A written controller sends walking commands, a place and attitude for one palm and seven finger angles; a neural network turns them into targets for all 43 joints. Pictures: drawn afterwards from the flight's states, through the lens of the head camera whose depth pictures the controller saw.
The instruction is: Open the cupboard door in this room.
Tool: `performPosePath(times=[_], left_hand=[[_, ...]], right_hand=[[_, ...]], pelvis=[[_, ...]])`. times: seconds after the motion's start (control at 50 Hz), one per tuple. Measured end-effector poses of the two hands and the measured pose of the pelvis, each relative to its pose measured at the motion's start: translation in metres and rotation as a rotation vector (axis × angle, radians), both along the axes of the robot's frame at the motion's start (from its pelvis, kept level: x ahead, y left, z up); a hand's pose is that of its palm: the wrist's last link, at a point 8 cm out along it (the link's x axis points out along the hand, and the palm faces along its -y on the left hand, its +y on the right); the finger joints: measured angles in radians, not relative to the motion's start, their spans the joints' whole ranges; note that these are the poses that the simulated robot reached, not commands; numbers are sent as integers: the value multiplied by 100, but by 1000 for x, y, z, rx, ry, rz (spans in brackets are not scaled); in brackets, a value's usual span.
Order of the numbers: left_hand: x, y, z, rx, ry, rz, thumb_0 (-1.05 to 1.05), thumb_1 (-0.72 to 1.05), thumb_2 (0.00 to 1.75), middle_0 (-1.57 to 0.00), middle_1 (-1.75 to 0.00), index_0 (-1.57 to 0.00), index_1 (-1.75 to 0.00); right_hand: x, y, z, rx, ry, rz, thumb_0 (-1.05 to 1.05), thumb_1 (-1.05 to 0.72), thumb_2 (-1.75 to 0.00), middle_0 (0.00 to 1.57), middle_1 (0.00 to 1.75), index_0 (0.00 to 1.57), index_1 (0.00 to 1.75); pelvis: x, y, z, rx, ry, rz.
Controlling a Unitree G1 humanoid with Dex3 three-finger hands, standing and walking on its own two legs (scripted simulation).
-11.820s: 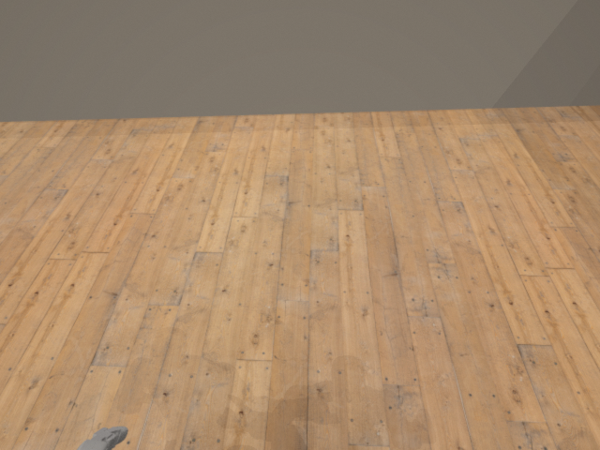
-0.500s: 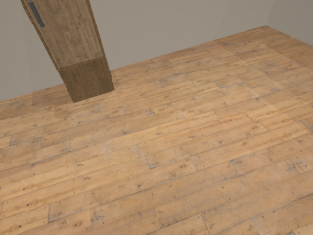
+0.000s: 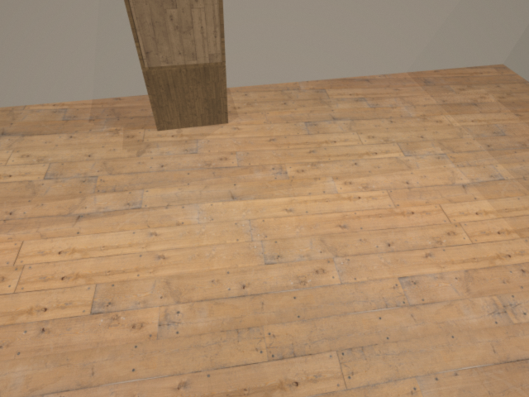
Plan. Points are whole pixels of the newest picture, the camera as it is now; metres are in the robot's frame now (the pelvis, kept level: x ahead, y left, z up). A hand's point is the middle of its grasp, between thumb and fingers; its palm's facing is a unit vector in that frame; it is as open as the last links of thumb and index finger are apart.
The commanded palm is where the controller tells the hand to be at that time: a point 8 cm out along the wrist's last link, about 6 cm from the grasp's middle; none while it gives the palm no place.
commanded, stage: turn or walk to find it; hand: left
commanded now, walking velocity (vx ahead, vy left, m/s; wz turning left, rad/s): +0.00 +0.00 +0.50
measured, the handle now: out of the picture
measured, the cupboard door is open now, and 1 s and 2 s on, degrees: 0 0 0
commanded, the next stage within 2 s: stand and wait in 1.50 s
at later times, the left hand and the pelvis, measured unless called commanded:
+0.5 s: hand out of the picture -0.01 +0.15 -0.14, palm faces +0.26 -0.93 -0.27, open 7.3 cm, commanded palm none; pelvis -0.01 -0.05 +0.01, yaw +15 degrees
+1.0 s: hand out of the picture -0.01 +0.24 -0.16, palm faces +0.47 -0.85 -0.25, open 7.3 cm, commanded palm none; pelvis +0.01 +0.01 +0.00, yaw +26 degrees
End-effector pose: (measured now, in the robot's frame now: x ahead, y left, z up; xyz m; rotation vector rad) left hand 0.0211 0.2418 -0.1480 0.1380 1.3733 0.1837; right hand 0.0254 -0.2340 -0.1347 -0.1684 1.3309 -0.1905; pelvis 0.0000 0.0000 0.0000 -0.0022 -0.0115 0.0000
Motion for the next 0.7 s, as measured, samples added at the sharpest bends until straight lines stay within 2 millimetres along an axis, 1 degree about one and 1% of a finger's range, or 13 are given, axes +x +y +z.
performPosePath(times=[0.08,0.14,0.22,0.28,0.32,0.38,0.44,0.5,0.56,0.6,0.64,0.7], left_hand=[[6,7,11,27,-50,15,0,91,90,-20,-30,-20,-30],[14,6,18,53,-92,21,0,91,90,-20,-30,-20,-30],[26,-4,26,87,-163,28,0,91,90,-20,-30,-20,-30],[25,-17,31,116,-219,38,0,91,90,-20,-30,-20,-30],[16,-25,37,119,-234,57,0,91,90,-20,-30,-20,-30],[-6,-35,45,117,-214,107,0,91,90,-20,-30,-20,-30],[-29,-43,45,107,-162,149,0,91,90,-20,-30,-20,-30],[-52,-50,39,89,-110,197,0,91,90,-20,-30,-20,-30],[-73,-55,32,65,-58,246,0,91,90,-20,-30,-20,-30],[-87,-56,26,46,-20,277,0,91,90,-20,-30,-20,-30],[-100,-54,19,27,16,309,0,91,90,-20,-30,-20,-30],[-118,-45,4,0,59,359,0,91,90,-20,-30,-20,-30]], right_hand=[[15,1,1,14,-31,45,0,-91,-90,20,30,20,30],[23,-5,-1,24,-49,70,0,-91,-90,20,30,20,30],[28,-23,-10,37,-52,100,0,-90,-90,20,30,20,30],[31,-41,-22,47,-49,118,0,-90,-90,20,30,20,30],[35,-49,-22,47,-39,143,0,-91,-90,20,30,20,30],[46,-58,-15,49,-33,180,0,-91,-90,20,30,20,30],[59,-62,-10,47,-40,209,0,-91,-90,20,30,19,30],[70,-60,-8,37,-26,244,0,-91,-90,19,30,19,30],[82,-50,-8,25,-3,286,0,-91,-90,19,30,19,30],[93,-39,-8,20,5,317,0,-91,-90,19,30,19,30],[106,-24,-8,17,4,355,1,-91,-90,19,30,19,30],[130,6,-9,9,-25,422,1,-91,-90,19,30,19,30]], pelvis=[[-6,-2,4,-4,16,32],[-11,-8,3,0,26,59],[-18,-23,0,10,33,103],[-22,-37,-7,16,28,134],[-22,-42,-4,20,18,164],[-17,-46,4,41,11,191],[-12,-47,8,50,5,224],[-8,-46,8,48,2,260],[-4,-40,6,40,4,292],[-1,-35,4,35,8,311],[1,-28,1,28,13,331],[4,-14,-7,12,19,361]])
